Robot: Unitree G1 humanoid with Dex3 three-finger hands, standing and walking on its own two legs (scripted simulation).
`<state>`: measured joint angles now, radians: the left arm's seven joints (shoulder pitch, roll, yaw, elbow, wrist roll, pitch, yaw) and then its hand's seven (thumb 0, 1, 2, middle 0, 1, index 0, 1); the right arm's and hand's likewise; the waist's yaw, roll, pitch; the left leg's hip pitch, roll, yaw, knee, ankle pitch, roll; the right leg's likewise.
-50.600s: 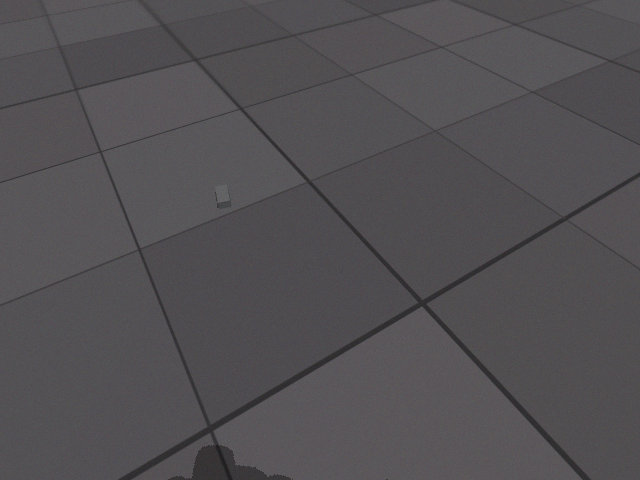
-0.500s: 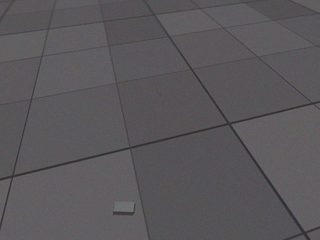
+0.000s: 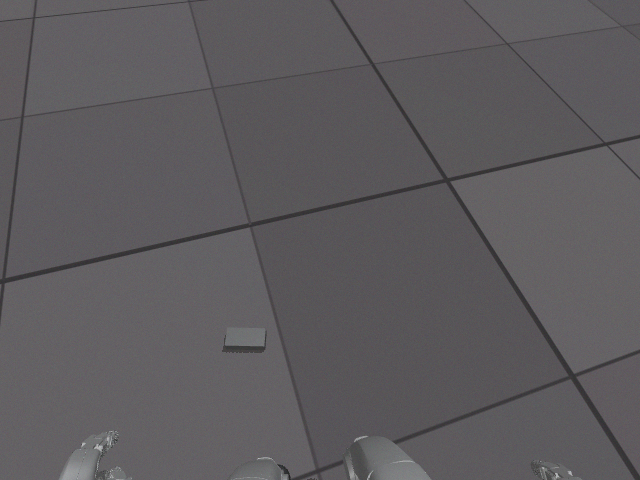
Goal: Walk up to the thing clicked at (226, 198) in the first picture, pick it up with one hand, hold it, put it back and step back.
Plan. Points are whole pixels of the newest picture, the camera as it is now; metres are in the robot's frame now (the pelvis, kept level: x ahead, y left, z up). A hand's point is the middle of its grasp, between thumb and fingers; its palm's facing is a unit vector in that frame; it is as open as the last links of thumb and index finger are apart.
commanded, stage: step back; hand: left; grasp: from above
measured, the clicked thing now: (246, 338) +0.53 +0.19 -0.75
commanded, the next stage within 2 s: none
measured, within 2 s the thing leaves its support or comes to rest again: neither
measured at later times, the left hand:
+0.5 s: hand out of the picture -0.02 +0.26 -0.13, palm faces +0.00 -0.91 -0.42, open 7.4 cm
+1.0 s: hand out of the picture -0.22 +0.26 -0.16, palm faces -0.06 -0.91 -0.40, open 7.4 cm
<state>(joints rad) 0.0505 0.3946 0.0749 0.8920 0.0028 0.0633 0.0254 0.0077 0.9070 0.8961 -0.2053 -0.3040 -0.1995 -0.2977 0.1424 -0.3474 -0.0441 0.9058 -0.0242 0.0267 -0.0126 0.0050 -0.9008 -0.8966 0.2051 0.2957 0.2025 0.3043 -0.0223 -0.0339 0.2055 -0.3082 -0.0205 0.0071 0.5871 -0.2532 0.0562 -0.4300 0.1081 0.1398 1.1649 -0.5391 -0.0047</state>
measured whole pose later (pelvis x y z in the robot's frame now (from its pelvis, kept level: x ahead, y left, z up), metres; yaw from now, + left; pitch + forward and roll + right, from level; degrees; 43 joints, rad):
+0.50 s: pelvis -0.13 -0.01 +0.00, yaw +0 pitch -2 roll +1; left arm 0.16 0.35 0.07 0.81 0.04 0.04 0.01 0.01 0.90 0.90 -0.21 -0.30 -0.20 -0.30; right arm 0.19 -0.42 -0.05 0.89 0.00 0.05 -0.02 0.00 -0.90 -0.90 0.20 0.30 0.20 0.30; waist 0.01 0.03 0.16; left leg -0.37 -0.09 -0.10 1.00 -0.51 -0.03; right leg -0.30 -0.03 -0.02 0.59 -0.27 -0.01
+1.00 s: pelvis -0.30 -0.02 -0.02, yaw -4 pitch -2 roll +0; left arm 0.21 0.39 0.09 0.85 0.02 0.05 0.00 0.01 0.91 0.90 -0.21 -0.30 -0.20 -0.30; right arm 0.07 -0.38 -0.04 0.79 -0.02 0.03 -0.01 0.00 -0.90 -0.90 0.21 0.30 0.20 0.30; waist 0.02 0.01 0.18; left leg -0.44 0.06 0.04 0.65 -0.18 0.00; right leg -0.21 0.01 0.04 0.67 -0.44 0.00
